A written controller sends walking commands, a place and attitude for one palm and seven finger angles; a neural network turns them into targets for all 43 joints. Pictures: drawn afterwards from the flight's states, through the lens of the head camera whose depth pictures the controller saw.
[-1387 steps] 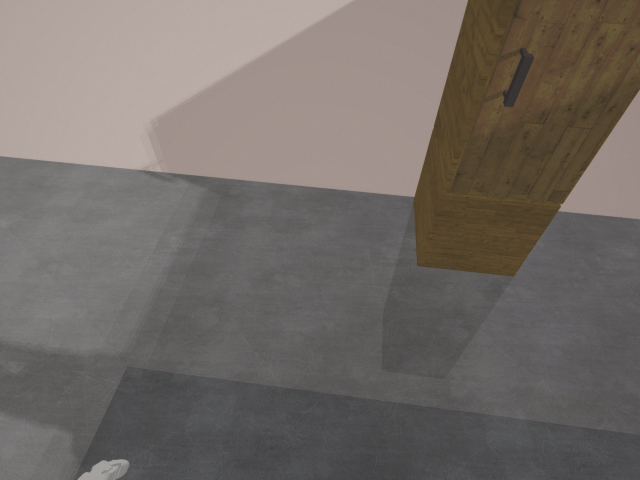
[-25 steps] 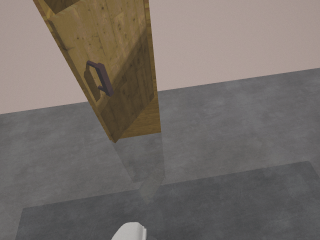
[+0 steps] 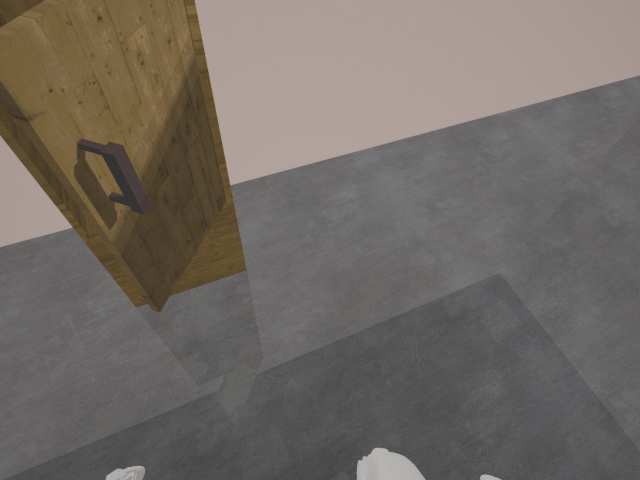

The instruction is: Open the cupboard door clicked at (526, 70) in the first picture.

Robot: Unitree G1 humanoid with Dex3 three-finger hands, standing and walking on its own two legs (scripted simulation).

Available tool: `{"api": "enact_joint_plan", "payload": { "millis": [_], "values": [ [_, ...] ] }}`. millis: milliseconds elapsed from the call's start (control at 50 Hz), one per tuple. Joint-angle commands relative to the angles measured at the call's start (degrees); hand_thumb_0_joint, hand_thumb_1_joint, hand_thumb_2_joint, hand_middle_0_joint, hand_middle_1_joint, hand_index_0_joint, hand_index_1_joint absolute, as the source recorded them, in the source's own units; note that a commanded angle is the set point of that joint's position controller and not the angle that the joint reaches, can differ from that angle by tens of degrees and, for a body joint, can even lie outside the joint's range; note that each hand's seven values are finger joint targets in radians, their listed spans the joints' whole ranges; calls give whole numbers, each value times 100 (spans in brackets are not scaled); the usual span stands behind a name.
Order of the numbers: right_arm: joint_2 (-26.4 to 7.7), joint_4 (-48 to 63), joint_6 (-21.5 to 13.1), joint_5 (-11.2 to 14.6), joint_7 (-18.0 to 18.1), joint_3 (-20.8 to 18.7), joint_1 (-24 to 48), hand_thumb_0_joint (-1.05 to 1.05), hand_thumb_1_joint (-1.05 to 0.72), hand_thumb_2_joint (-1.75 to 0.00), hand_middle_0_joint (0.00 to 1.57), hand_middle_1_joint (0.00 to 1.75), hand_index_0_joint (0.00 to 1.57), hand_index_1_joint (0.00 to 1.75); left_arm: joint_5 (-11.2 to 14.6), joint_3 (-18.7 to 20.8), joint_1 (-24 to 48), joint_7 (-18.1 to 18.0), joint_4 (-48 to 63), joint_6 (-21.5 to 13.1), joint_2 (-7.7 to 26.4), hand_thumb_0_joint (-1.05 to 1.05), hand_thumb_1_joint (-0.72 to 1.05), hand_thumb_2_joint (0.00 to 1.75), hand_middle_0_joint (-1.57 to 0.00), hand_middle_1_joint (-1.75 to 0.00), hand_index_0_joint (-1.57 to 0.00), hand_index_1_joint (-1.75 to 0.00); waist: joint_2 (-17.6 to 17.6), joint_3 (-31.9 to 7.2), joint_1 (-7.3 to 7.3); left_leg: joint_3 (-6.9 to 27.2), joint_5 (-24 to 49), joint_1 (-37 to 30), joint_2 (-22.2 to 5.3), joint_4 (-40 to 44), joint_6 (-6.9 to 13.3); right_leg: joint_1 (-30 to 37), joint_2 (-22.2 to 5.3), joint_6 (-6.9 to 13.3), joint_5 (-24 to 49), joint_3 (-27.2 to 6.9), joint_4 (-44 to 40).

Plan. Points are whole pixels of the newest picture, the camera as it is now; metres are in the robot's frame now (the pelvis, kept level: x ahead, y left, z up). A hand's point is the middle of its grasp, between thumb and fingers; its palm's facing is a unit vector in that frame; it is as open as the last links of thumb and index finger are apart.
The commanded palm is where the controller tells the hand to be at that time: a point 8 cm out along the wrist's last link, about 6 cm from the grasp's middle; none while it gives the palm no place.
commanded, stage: walk to a spot facing it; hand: left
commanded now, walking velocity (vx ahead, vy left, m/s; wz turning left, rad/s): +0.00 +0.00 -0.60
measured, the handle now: (115, 177) +0.46 +0.34 +0.05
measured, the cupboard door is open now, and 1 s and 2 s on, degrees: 49 49 49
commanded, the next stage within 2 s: none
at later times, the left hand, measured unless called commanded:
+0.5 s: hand (223, 439) +0.18 +0.15 -0.18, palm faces -0.33 -0.93 -0.18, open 7.4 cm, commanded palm none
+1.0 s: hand (332, 378) +0.28 +0.00 -0.16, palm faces -0.61 -0.77 -0.20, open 7.4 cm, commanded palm none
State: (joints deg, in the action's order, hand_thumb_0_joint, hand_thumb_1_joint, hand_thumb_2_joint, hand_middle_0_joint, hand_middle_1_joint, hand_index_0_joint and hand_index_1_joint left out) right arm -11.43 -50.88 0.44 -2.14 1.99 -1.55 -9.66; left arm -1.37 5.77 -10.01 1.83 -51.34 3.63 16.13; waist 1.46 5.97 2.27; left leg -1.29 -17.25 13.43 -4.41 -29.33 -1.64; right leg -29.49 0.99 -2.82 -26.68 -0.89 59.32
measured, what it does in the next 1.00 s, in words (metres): walks ahead, turning right: right foot, then left foot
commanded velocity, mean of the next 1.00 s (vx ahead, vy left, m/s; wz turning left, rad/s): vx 0.20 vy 0.00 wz -0.56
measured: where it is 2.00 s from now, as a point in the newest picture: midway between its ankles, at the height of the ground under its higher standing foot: (457, 399)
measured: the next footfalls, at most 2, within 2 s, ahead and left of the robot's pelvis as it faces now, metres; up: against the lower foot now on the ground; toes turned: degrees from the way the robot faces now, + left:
right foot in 0.14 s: +0.04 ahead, -0.15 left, +0.00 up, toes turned -9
left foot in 0.44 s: +0.09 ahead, +0.10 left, +0.00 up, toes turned -14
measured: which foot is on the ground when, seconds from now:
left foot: down 0.00-0.14, up 0.16-0.42, down 0.44-0.82, up 0.84-1.00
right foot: up 0.00-0.12, down 0.14-0.44, up 0.46-0.80, down 0.82-1.00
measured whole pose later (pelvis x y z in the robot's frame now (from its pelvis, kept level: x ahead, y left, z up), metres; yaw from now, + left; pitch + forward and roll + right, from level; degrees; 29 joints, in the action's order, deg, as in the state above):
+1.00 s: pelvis +0.10 -0.10 +0.00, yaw -38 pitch +1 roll +0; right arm -12.9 -55.8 0.4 -1.6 -0.6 -3.7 -14.6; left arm -1.5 3.2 -11.7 1.3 -54.2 -1.4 10.6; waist -0.5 4.3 -1.8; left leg -4.3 -20.7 28.9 -7.3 -58.8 -4.3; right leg -13.4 0.5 1.8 -16.1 1.7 28.1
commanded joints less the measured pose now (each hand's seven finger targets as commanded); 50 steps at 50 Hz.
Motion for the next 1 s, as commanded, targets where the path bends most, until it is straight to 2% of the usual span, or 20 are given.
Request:
{"api": "enact_joint_plan", "payload": {
  "millis": [0, 80, 100, 120, 180, 240, 360, 380, 400, 420, 440, 520, 680, 760, 780, 800, 820, 860, 900, 980],
  "values": [
    [-1215, 231, -91, 1, 71, -347, -442, 0, -90, -90, 20, 30, 20, 30, 27, -48, 257, 66, 549, -147, 92, 0, 90, 90, -20, -30, -20, -30, -1504, -789, -359, 101, 3372, -626, -1243, 479, 800, 427, -89, 44, 190, 498, -1048],
    [-1377, 248, -38, 55, 23, -412, -348, 0, -90, -90, 20, 30, 20, 30, 30, -2, -282, 51, 395, -200, 313, 0, 90, 90, -20, -30, -20, -30, -1108, -846, -33, -187, 2565, 26, -1205, -477, 370, 2006, -32, 283, 1401, 611, -2918],
    [-1173, 317, -29, 124, -19, -393, -358, 0, -90, -90, 20, 30, 20, 30, -14, 72, -701, -4, 260, -256, 788, 0, 90, 90, -20, -30, -20, -30, 43, -1061, 147, -681, 1327, 846, -749, -1534, -3, 3002, -787, 559, 2865, -325, -3454],
    [-702, 604, -26, 175, -33, -269, -114, 0, -90, -90, 20, 30, 20, 30, -32, 205, -983, -105, 173, -288, 1416, 0, 90, 90, -20, -30, -20, -30, 1908, -1086, 313, -838, -2031, 2080, 126, -2970, -257, 3336, -2294, 1282, 4821, -2425, -3806],
    [-875, 460, 54, 167, 42, -272, -1, 0, -90, -90, 20, 30, 20, 30, -8, 165, -508, -272, 284, -216, 1088, 0, 90, 90, -20, -30, -20, -30, 1548, -988, 161, 177, -1528, 2243, -167, -3882, -213, 2737, -1804, 1643, 3986, -2008, -3591],
    [-650, 292, 90, 165, -34, -242, -207, 0, -90, -90, 20, 30, 20, 30, -39, 101, 20, -298, 454, -211, 907, 0, 90, 90, -20, -30, -20, -30, 641, -1023, -179, 7, -1023, 1380, -59, -3085, -254, 1906, -1460, 1423, 3325, -1531, -3622],
    [-606, 123, 6, 167, -19, -234, -930, 0, -90, -90, 20, 30, 20, 30, -6, 92, 377, -208, 527, -138, 872, 0, 90, 90, -20, -30, -20, -30, 700, -793, -488, -228, -56, -84, 297, -441, -146, 806, -978, 1026, 1786, -1785, -3540],
    [-803, 69, -62, 146, 13, -263, -1217, 0, -90, -90, 20, 30, 20, 30, 37, 54, 427, -194, 589, -112, 650, 0, 90, 90, -20, -30, -20, -30, 200, -908, -625, 126, -61, -752, -10, 479, -35, 274, -628, 745, 1062, -1541, -3136],
    [-1406, 57, -122, 30, 36, -367, -1371, 0, -90, -90, 20, 30, 20, 30, 94, -43, 293, -136, 704, -79, 221, 0, 90, 90, -20, -30, -20, -30, -1618, -845, -646, 1932, -1096, -1156, -1484, 1541, 437, -721, 246, 375, -329, -734, -1740],
    [-1759, 167, -135, -15, 92, -420, -1436, 0, -90, -90, 20, 30, 20, 30, 50, -41, 484, -73, 891, -100, 252, 0, 90, 90, -20, -30, -20, -30, -1923, -764, -681, 3013, -1661, -667, -2542, 2061, 1017, -905, 202, 171, -858, -167, -380],
    [-1673, 169, -198, -23, 69, -387, -1321, 0, -90, -90, 20, 30, 20, 30, -47, 2, 668, -17, 901, -129, 364, 0, 90, 90, -20, -30, -20, -30, -1384, -669, -637, 3149, -1725, -474, -2628, 2075, 1188, -997, -115, 193, -585, -418, 244],
    [-979, 117, -312, -1, 46, -217, -962, 0, -90, -90, 20, 30, 20, 30, -56, -13, 504, 164, 576, -190, 36, 0, 90, 90, -20, -30, -20, -30, -1126, -371, -341, 611, -88, -609, -1378, 1697, 633, -944, -381, 61, 770, 133, 523],
    [-982, -299, -340, -25, -50, -309, -1734, 0, -90, -90, 20, 30, 20, 30, -35, -124, 1135, 226, 667, -292, -192, 0, 90, 90, -20, -30, -20, -30, -1160, -368, -696, -495, 689, -898, -1650, 1447, 693, -73, -400, 198, 629, 761, -1658],
    [-1029, -230, -306, 8, -106, -309, -1348, 0, -90, -90, 20, 30, 20, 30, -50, -14, 10, 171, 282, -385, 66, 0, 90, 90, -20, -30, -20, -30, -760, -699, -46, -1140, 1028, -21, -1424, -123, 332, 2149, -5, 518, 906, 1085, -2883],
    [-846, -83, -329, 106, -180, -266, -1091, 0, -90, -90, 20, 30, 20, 30, -65, 115, -1033, 105, -47, -456, 574, 0, 90, 90, -20, -30, -20, -30, 269, -1167, 474, -1634, 911, 1237, -1001, -1696, 76, 3861, -776, 916, 235, -38, -3365],
    [-447, 327, -349, 186, -212, -153, -579, 0, -90, -90, 20, 30, 20, 30, 1, 308, -1921, -4, -305, -503, 1366, 0, 90, 90, -20, -30, -20, -30, 2186, -1382, 823, -1439, -2070, 3068, -53, -3531, -205, 4773, -2395, 1624, 609, -2849, -4188],
    [-742, 451, -325, 129, -163, -215, -149, 0, -90, -90, 20, 30, 20, 30, 97, 294, -1840, -96, -295, -488, 1422, 0, 90, 90, -20, -30, -20, -30, 1473, -1026, 775, -336, -1900, 3542, -227, -4252, -153, 4238, -2603, 1925, 700, -3282, -4477],
    [-711, 297, -312, 97, -174, -274, 3, 0, -90, -90, 20, 30, 20, 30, 53, 146, -872, -183, -57, -513, 840, 0, 90, 90, -20, -30, -20, -30, 921, -471, 266, 47, -905, 3202, -587, -4121, -177, 2929, -2120, 1712, 357, -2410, -4597],
    [-539, 69, -207, 52, -207, -268, -318, 0, -90, -90, 20, 30, 20, 30, 0, 49, -335, -188, 65, -587, 519, 0, 90, 90, -20, -30, -20, -30, 785, -312, -178, -67, -442, 2281, -524, -3327, -270, 1915, -1640, 1469, 1176, -1382, -4632],
    [-377, 34, -213, 62, -284, -264, -428, 0, -90, -90, 20, 30, 20, 30, -17, 73, -368, -124, -49, -679, 580, 0, 90, 90, -20, -30, -20, -30, 548, -465, -303, -282, 157, 1684, -207, -2051, -259, 1817, -1289, 1400, 1153, -997, -4604]
  ]
}}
